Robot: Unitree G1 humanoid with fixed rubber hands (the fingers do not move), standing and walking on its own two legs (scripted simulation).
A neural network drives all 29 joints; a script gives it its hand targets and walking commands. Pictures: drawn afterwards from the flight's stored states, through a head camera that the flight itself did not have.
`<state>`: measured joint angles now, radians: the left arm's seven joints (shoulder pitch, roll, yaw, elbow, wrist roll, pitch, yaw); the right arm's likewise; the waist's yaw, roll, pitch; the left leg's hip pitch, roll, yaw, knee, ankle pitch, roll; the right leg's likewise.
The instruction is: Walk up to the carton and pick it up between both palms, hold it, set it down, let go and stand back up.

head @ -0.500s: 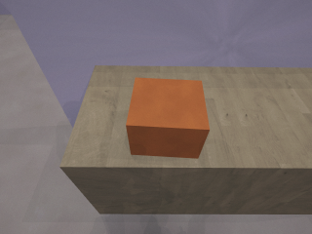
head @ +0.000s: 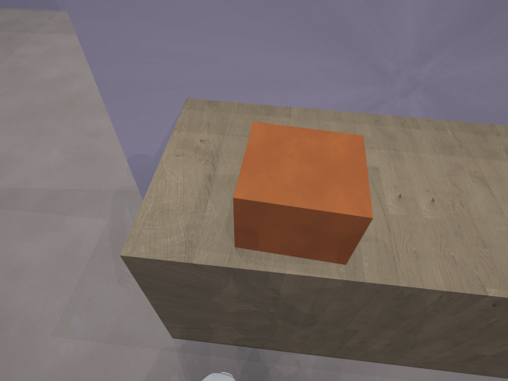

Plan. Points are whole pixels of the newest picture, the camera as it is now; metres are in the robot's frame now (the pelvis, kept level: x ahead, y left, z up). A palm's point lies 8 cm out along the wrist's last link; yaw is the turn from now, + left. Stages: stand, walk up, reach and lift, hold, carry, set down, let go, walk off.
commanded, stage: walk up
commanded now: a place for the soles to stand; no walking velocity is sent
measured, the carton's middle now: (298, 191) +0.48 -0.09 -0.03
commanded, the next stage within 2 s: stand in 1.02 s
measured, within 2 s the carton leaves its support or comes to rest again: neither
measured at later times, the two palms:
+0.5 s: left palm out of the picture +0.03 +0.24 -0.13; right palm out of the picture +0.05 -0.25 -0.12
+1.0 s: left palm out of the picture +0.02 +0.26 -0.13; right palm out of the picture +0.06 -0.25 -0.12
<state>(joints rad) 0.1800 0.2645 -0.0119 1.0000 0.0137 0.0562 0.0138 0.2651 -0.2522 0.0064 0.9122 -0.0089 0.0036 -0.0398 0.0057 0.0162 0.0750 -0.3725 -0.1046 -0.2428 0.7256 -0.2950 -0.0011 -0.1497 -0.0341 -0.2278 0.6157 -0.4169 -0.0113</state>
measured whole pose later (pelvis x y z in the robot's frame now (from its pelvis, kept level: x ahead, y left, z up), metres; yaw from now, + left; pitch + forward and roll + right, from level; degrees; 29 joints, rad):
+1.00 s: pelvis +0.01 +0.00 +0.01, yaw +3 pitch -1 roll -2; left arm 0.22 0.25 -0.02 1.07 0.00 0.04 0.03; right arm 0.22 -0.23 0.03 1.03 0.00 0.00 -0.05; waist 0.01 0.02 0.06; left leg -0.34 -0.13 -0.28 0.63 -0.24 0.00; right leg -0.12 0.01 -0.17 0.51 -0.37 -0.02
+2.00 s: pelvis -0.01 -0.02 +0.01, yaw -6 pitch +1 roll +0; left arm 0.11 0.26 0.12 0.52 -0.04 0.29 -0.02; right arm 0.04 -0.15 0.04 0.78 0.02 -0.15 -0.02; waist 0.02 -0.06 0.10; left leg -0.34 0.02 -0.01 0.51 -0.17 -0.03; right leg -0.22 0.04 -0.03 0.55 -0.34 -0.05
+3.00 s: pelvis +0.02 -0.01 +0.02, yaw -8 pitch -2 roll +1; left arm 0.15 0.23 -0.03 0.65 -0.16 -0.32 0.01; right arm 0.09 -0.19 0.02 0.79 0.19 -0.44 0.02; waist 0.03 -0.03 0.01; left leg -0.22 0.02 0.03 0.45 -0.20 -0.02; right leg -0.09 0.03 0.01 0.46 -0.33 -0.03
